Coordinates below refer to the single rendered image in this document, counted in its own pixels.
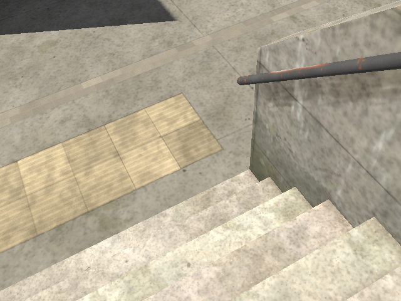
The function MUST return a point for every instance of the stairs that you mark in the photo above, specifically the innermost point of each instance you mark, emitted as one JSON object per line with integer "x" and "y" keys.
{"x": 241, "y": 240}

